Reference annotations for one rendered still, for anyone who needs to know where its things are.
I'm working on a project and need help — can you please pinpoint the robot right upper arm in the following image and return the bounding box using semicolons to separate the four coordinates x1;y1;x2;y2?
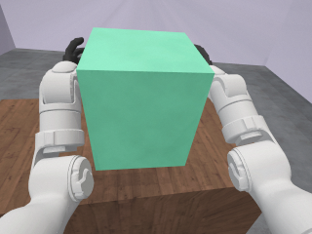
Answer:
227;139;312;234

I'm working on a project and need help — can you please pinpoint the robot right forearm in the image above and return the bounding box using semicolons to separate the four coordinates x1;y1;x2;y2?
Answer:
207;65;292;178

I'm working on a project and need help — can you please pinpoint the left robot hand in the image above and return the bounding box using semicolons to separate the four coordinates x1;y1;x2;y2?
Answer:
62;37;85;65

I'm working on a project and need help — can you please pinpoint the carton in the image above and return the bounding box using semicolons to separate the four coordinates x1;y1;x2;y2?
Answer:
76;27;215;171

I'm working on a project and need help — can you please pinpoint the right robot hand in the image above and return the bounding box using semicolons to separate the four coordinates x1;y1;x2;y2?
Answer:
194;44;213;65

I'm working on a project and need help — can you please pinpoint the robot left upper arm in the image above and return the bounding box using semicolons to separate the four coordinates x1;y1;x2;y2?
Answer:
0;155;95;234

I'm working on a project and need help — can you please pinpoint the pedestal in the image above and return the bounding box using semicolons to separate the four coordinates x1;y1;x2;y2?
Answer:
0;97;262;234

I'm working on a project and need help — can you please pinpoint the robot left forearm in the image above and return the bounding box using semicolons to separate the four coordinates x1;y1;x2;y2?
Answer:
28;60;85;197

